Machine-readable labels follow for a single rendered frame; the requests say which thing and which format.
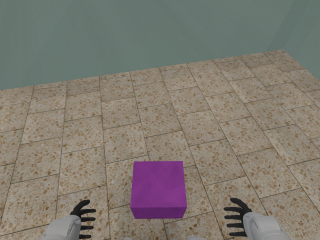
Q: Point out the robot right hand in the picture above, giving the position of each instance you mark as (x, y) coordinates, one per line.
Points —
(243, 210)

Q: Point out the robot left hand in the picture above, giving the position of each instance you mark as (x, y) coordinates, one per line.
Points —
(78, 212)

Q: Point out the robot left forearm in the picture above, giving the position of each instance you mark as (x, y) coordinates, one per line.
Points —
(66, 228)

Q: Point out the robot right forearm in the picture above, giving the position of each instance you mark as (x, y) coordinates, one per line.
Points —
(260, 227)

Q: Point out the carton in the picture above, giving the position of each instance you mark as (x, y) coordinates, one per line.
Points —
(158, 190)

